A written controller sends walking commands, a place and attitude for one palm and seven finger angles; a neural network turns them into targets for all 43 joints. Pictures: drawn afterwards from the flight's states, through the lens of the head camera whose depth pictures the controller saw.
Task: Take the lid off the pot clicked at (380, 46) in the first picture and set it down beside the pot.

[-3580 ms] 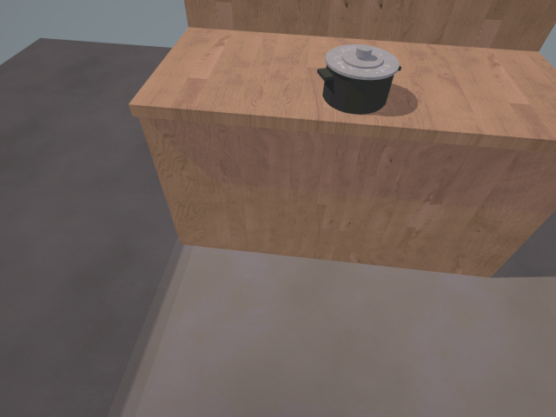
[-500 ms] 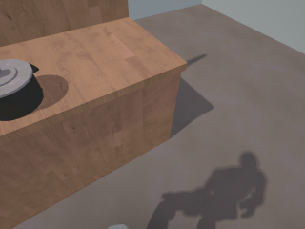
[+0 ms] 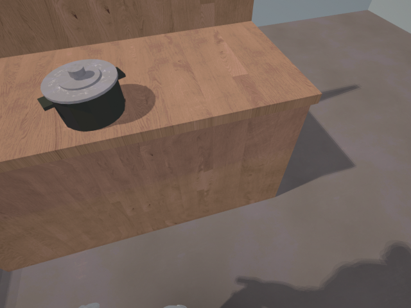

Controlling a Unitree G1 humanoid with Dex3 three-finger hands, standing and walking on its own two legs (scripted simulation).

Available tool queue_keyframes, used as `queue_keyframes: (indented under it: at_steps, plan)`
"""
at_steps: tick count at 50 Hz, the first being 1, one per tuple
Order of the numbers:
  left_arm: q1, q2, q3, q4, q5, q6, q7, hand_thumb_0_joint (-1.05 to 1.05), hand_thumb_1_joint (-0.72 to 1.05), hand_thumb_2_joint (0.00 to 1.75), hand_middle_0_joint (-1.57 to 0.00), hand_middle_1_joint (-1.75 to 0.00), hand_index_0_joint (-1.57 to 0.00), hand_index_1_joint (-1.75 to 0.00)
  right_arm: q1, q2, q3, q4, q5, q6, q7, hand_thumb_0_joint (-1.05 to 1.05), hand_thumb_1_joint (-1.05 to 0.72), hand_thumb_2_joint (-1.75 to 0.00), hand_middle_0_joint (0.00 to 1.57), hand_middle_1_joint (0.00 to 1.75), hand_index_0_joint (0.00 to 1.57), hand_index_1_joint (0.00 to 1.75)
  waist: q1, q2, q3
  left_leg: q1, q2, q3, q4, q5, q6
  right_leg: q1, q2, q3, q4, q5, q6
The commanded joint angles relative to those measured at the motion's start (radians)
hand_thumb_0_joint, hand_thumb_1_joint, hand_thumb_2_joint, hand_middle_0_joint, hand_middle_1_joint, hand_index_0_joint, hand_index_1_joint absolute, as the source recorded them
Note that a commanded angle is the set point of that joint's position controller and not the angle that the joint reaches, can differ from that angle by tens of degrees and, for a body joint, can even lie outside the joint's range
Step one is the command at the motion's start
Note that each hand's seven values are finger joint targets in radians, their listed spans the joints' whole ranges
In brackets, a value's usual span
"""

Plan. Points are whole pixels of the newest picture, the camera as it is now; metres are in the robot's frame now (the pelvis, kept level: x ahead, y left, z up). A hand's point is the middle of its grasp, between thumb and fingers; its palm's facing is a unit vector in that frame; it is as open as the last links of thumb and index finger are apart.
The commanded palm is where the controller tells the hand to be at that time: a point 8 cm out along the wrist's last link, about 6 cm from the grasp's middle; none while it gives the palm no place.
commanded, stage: turn to face it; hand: left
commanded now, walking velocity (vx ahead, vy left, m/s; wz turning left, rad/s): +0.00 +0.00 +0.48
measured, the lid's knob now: (76, 70) +0.66 +0.39 +0.11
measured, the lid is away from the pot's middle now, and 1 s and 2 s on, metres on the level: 0.00 0.00 0.00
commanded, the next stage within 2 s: take the last steps up to it in 0.36 s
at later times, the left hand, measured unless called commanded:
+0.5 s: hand out of the picture -0.03 +0.23 -0.17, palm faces +0.28 -0.93 -0.23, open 7.4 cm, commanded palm none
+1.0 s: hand out of the picture +0.00 +0.16 -0.14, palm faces +0.35 -0.92 -0.20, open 7.4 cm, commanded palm none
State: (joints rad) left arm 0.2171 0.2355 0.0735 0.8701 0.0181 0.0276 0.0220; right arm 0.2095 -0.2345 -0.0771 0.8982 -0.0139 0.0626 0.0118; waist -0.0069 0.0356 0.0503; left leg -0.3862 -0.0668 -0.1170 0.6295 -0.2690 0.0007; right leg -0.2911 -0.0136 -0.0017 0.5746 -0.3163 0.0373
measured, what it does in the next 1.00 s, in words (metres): steps on the spot, turning left: left foot, then right foot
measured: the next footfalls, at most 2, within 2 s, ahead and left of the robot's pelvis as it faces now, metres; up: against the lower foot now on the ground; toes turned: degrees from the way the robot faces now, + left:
left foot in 0.36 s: +0.00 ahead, +0.13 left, +0.00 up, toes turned +12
right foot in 0.76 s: +0.09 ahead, -0.07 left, +0.00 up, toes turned +11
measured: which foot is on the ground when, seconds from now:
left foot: up 0.00-0.34, down 0.36-0.76, up 0.78-1.00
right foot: down 0.00-0.36, up 0.38-0.74, down 0.76-1.00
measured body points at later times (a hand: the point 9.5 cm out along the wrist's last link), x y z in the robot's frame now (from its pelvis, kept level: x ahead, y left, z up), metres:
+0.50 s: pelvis -0.01 +0.02 +0.01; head +0.01 +0.06 +0.46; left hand -0.05 +0.28 -0.15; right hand +0.15 -0.19 -0.11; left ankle -0.04 +0.12 -0.73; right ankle +0.00 -0.11 -0.67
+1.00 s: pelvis +0.09 +0.02 +0.02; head +0.10 +0.00 +0.47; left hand -0.01 +0.21 -0.12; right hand +0.15 -0.21 -0.14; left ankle +0.07 +0.18 -0.65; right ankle +0.05 -0.08 -0.73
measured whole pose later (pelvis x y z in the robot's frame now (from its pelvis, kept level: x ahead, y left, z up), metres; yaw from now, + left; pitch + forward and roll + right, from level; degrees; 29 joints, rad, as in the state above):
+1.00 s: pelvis +0.09 +0.02 +0.02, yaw +17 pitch +0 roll +1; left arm 0.42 0.10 0.03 1.07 0.02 -0.06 0.01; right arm 0.31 -0.20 -0.06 1.04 -0.03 0.01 0.02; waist -0.01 0.03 0.01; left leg -0.54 0.07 0.03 1.01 -0.22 0.00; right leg -0.05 -0.02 -0.10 0.31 -0.27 -0.04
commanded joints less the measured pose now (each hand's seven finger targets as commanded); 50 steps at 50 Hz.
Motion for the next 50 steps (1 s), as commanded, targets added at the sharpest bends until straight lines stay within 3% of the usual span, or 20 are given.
queue_keyframes:
  at_steps: [1, 4, 11, 14, 16, 17, 18, 19, 20, 23, 26, 32, 36, 37, 38, 39, 41, 43, 45, 50]
  plan:
    - [0.047, 0.211, 0.050, -0.086, 0.001, -0.024, 0.022, 0.00, 0.90, 0.90, -0.20, -0.30, -0.20, -0.30, -0.063, -0.104, -0.045, -0.120, -0.011, -0.010, -0.007, 0.00, -0.90, -0.90, 0.20, 0.30, 0.20, 0.30, 0.020, -0.276, -0.052, -0.210, 0.020, 0.001, 0.514, -0.276, -0.012, 0.040, -0.422, 0.404, -0.367, -0.023, -0.190]
    - [-0.030, 0.133, 0.023, -0.091, 0.006, -0.036, 0.018, 0.00, 0.90, 0.90, -0.20, -0.30, -0.20, -0.30, -0.018, -0.088, -0.032, -0.072, -0.013, -0.008, 0.012, 0.00, -0.90, -0.90, 0.20, 0.30, 0.20, 0.30, -0.023, -0.192, -0.002, -0.173, 0.065, 0.065, 0.585, -0.146, -0.036, 0.027, -0.285, 0.131, -0.274, 0.192, -0.170]
    - [0.131, 0.183, 0.031, -0.017, 0.015, -0.033, 0.016, 0.00, 0.90, 0.90, -0.20, -0.30, -0.20, -0.30, -0.128, -0.043, 0.001, -0.081, 0.004, -0.018, 0.007, 0.00, -0.90, -0.90, 0.20, 0.30, 0.20, 0.30, 0.066, -0.234, -0.065, -0.056, 0.048, 0.160, 0.213, -0.231, -0.044, 0.216, -0.313, 0.068, -0.188, 0.577, -0.200]
    - [0.113, 0.192, 0.036, -0.002, 0.013, -0.027, 0.016, 0.00, 0.90, 0.90, -0.20, -0.30, -0.20, -0.30, -0.073, -0.040, 0.008, -0.059, 0.008, -0.030, -0.001, 0.00, -0.90, -0.90, 0.20, 0.30, 0.20, 0.30, 0.043, -0.253, -0.109, 0.058, 0.032, 0.186, 0.016, -0.162, -0.032, 0.233, -0.300, 0.030, -0.124, 0.645, -0.167]
    - [0.091, 0.177, 0.034, 0.009, 0.000, -0.019, 0.012, 0.00, 0.90, 0.90, -0.20, -0.30, -0.20, -0.30, -0.005, -0.067, 0.004, -0.033, 0.006, -0.041, -0.003, 0.00, -0.90, -0.90, 0.20, 0.30, 0.20, 0.30, 0.002, -0.212, -0.127, 0.245, 0.054, 0.167, -0.245, 0.049, -0.014, 0.147, -0.262, -0.027, -0.018, 0.527, -0.092]
    - [0.097, 0.128, 0.028, -0.007, -0.010, -0.013, 0.009, 0.00, 0.90, 0.90, -0.20, -0.30, -0.20, -0.30, 0.031, -0.150, -0.013, -0.033, -0.004, -0.053, -0.007, 0.00, -0.90, -0.90, 0.20, 0.30, 0.20, 0.30, -0.020, -0.015, -0.163, 0.412, 0.217, -0.008, -0.299, 0.249, 0.045, -0.027, -0.191, -0.098, 0.139, 0.290, -0.026]
    - [0.083, 0.068, 0.006, -0.036, -0.010, -0.010, 0.002, 0.00, 0.90, 0.90, -0.20, -0.30, -0.20, -0.30, 0.050, -0.239, -0.031, -0.036, -0.006, -0.048, -0.011, 0.00, -0.90, -0.90, 0.20, 0.30, 0.20, 0.30, -0.031, 0.257, -0.134, 0.465, 0.446, -0.265, -0.295, 0.647, 0.174, -0.271, -0.087, -0.116, 0.303, -0.274, 0.033]
    - [0.021, 0.094, 0.005, -0.039, 0.000, -0.002, 0.008, 0.00, 0.90, 0.90, -0.20, -0.30, -0.20, -0.30, 0.070, -0.231, -0.025, -0.018, -0.007, -0.040, -0.016, 0.00, -0.90, -0.90, 0.20, 0.30, 0.20, 0.30, -0.057, 0.177, -0.108, 0.367, 0.439, -0.224, -0.288, 0.581, 0.230, -0.246, -0.087, -0.043, 0.417, -0.305, 0.014]
    - [-0.004, 0.080, 0.010, -0.021, -0.001, 0.002, 0.010, 0.00, 0.90, 0.90, -0.20, -0.30, -0.20, -0.30, 0.041, -0.195, -0.017, -0.013, -0.012, -0.043, -0.029, 0.00, -0.90, -0.90, 0.20, 0.30, 0.20, 0.30, -0.039, 0.221, -0.075, 0.330, 0.378, -0.196, -0.296, 0.542, 0.220, -0.275, -0.080, -0.004, 0.476, -0.248, 0.013]
    - [0.034, 0.084, 0.007, 0.034, -0.004, 0.003, 0.000, 0.00, 0.90, 0.90, -0.20, -0.30, -0.20, -0.30, -0.047, -0.131, 0.008, -0.028, -0.006, -0.048, -0.038, 0.00, -0.90, -0.90, 0.20, 0.30, 0.20, 0.30, 0.009, 0.123, -0.025, 0.253, 0.296, -0.077, -0.304, 0.505, 0.178, -0.236, -0.076, 0.005, 0.515, -0.099, 0.019]
    - [0.060, 0.063, -0.003, 0.053, 0.000, -0.002, -0.010, 0.00, 0.90, 0.90, -0.20, -0.30, -0.20, -0.30, -0.006, -0.131, 0.008, -0.010, -0.004, -0.059, -0.037, 0.00, -0.90, -0.90, 0.20, 0.30, 0.20, 0.30, 0.004, 0.107, -0.059, 0.295, 0.276, -0.076, -0.337, 0.289, 0.189, -0.207, -0.060, -0.022, 0.410, -0.090, 0.019]
    - [-0.011, 0.038, -0.014, 0.020, 0.009, -0.026, -0.032, 0.00, 0.90, 0.90, -0.20, -0.30, -0.20, -0.30, 0.073, -0.138, -0.002, 0.024, -0.014, -0.073, -0.030, 0.00, -0.90, -0.90, 0.20, 0.30, 0.20, 0.30, -0.027, 0.114, 0.039, 0.204, 0.285, -0.186, -0.428, -0.194, 0.215, -0.150, -0.043, -0.050, 0.178, -0.104, -0.010]
    - [0.140, 0.031, -0.009, 0.074, 0.011, -0.049, -0.032, 0.00, 0.90, 0.90, -0.20, -0.30, -0.20, -0.30, 0.055, -0.104, 0.007, 0.046, -0.006, -0.078, -0.030, 0.00, -0.90, -0.90, 0.20, 0.30, 0.20, 0.30, 0.047, 0.025, 0.012, 0.057, 0.211, -0.120, -0.290, -0.261, 0.160, 0.162, -0.002, -0.079, -0.100, 0.012, -0.023]
    - [0.207, 0.066, 0.002, 0.099, 0.015, -0.062, -0.026, 0.00, 0.90, 0.90, -0.20, -0.30, -0.20, -0.30, 0.057, -0.062, 0.014, 0.049, 0.000, -0.082, -0.029, 0.00, -0.90, -0.90, 0.20, 0.30, 0.20, 0.30, 0.076, -0.072, 0.006, -0.071, 0.135, -0.049, -0.126, -0.262, 0.113, 0.310, -0.074, 0.026, -0.205, -0.063, -0.045]
    - [0.288, 0.147, 0.020, 0.115, 0.022, -0.073, -0.015, 0.00, 0.90, 0.90, -0.20, -0.30, -0.20, -0.30, 0.063, 0.003, 0.029, 0.025, 0.008, -0.092, -0.024, 0.00, -0.90, -0.90, 0.20, 0.30, 0.20, 0.30, 0.102, -0.310, 0.001, -0.266, 0.013, 0.106, 0.151, -0.277, 0.056, 0.419, -0.314, 0.373, -0.358, -0.253, -0.140]
    - [0.343, 0.179, 0.029, 0.120, 0.006, -0.075, -0.008, 0.00, 0.90, 0.90, -0.20, -0.30, -0.20, -0.30, 0.007, -0.051, 0.018, -0.003, -0.008, -0.092, -0.016, 0.00, -0.90, -0.90, 0.20, 0.30, 0.20, 0.30, 0.131, -0.306, 0.020, -0.328, 0.046, 0.094, 0.330, -0.318, 0.050, 0.346, -0.436, 0.565, -0.470, -0.397, -0.230]
    - [0.263, 0.123, 0.021, 0.117, 0.004, -0.083, 0.000, 0.00, 0.90, 0.90, -0.20, -0.30, -0.20, -0.30, -0.012, -0.062, 0.003, 0.015, -0.011, -0.086, -0.003, 0.00, -0.90, -0.90, 0.20, 0.30, 0.20, 0.30, 0.074, -0.189, 0.106, -0.350, 0.109, 0.056, 0.489, -0.174, 0.056, 0.203, -0.409, 0.500, -0.500, -0.437, -0.243]
    - [0.171, 0.052, 0.000, 0.096, 0.005, -0.095, -0.001, 0.00, 0.90, 0.90, -0.20, -0.30, -0.20, -0.30, 0.053, -0.024, 0.005, 0.059, -0.015, -0.078, 0.009, 0.00, -0.90, -0.90, 0.20, 0.30, 0.20, 0.30, 0.006, -0.116, 0.114, -0.273, 0.138, 0.079, 0.489, -0.024, 0.033, 0.107, -0.305, 0.250, -0.467, -0.191, -0.191]
    - [0.184, 0.023, -0.008, 0.112, 0.001, -0.109, -0.003, 0.00, 0.90, 0.90, -0.20, -0.30, -0.20, -0.30, 0.080, 0.005, 0.009, 0.076, -0.014, -0.075, 0.010, 0.00, -0.90, -0.90, 0.20, 0.30, 0.20, 0.30, -0.003, -0.147, 0.089, -0.243, 0.144, 0.116, 0.458, 0.055, 0.012, 0.123, -0.252, 0.109, -0.453, 0.035, -0.175]
    - [0.284, 0.023, -0.014, 0.182, 0.003, -0.121, 0.003, 0.00, 0.90, 0.90, -0.20, -0.30, -0.20, -0.30, -0.013, 0.032, 0.016, 0.052, -0.008, -0.084, 0.014, 0.00, -0.90, -0.90, 0.20, 0.30, 0.20, 0.30, 0.031, -0.140, 0.060, -0.262, 0.144, 0.178, 0.294, 0.081, -0.009, 0.237, -0.243, 0.040, -0.395, 0.412, -0.189]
